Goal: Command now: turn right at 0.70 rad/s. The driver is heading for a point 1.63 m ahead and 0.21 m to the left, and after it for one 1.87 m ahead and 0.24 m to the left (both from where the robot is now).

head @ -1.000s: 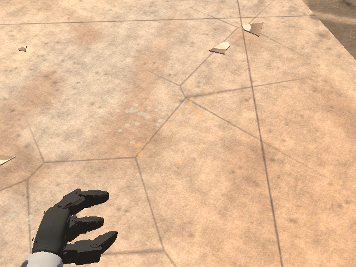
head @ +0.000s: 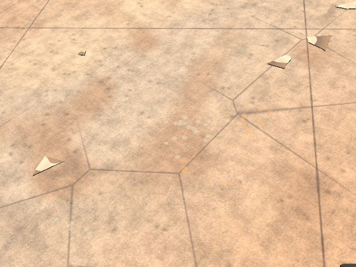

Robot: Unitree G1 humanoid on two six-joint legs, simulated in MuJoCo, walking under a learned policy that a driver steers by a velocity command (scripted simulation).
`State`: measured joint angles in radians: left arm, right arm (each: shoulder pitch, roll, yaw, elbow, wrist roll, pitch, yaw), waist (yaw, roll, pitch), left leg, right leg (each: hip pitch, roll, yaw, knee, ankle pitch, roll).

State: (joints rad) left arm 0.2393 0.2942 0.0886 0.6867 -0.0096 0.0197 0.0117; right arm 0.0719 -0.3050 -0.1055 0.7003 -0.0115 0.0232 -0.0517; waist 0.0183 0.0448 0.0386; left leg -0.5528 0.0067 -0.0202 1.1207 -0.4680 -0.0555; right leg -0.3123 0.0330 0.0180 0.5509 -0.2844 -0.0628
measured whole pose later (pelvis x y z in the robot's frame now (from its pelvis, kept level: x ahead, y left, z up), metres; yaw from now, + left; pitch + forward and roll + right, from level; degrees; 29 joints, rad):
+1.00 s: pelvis +0.01 -0.01 +0.01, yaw +20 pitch +1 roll +1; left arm 0.22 0.23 0.05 0.68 0.01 0.00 0.03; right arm 0.14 -0.29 -0.08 0.65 0.01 0.05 -0.03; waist 0.04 0.03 0.03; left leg -0.43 0.01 -0.09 0.89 -0.42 -0.11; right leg -0.22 -0.01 -0.04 0.43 -0.23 -0.04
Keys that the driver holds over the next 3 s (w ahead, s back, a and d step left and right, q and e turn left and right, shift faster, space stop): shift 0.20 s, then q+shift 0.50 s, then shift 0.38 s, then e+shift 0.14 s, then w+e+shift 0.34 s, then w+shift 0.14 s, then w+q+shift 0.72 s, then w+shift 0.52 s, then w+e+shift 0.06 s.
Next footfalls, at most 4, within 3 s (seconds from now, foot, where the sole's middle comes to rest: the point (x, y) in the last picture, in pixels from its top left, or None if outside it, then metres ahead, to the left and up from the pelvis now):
0.36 left None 0.08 0.14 -0.77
0.68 right None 0.08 -0.10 -0.77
1.10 left None -0.01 0.14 -0.77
1.60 right None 0.22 -0.15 -0.77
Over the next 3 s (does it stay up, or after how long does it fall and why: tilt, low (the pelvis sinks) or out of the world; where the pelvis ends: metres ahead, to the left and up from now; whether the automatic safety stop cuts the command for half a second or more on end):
stays up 1.27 0.10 -0.02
